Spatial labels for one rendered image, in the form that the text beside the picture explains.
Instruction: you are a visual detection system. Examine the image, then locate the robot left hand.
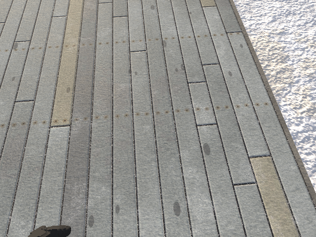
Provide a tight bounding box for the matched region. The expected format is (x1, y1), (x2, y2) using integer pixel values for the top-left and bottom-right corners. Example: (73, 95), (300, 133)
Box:
(28, 225), (71, 237)

